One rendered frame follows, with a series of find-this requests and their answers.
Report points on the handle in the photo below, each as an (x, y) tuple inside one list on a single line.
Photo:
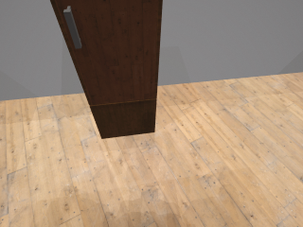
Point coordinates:
[(69, 18)]

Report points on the cupboard door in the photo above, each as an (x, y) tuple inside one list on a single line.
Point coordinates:
[(118, 47)]

